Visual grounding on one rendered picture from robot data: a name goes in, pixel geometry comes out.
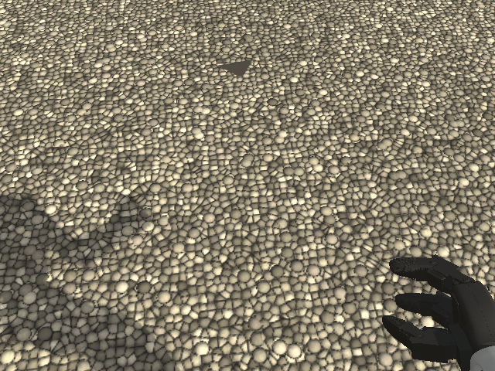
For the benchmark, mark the robot right forearm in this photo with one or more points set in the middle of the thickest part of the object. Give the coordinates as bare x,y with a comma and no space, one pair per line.
483,360

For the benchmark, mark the robot right hand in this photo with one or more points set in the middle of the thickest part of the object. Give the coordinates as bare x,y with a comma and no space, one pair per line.
469,314

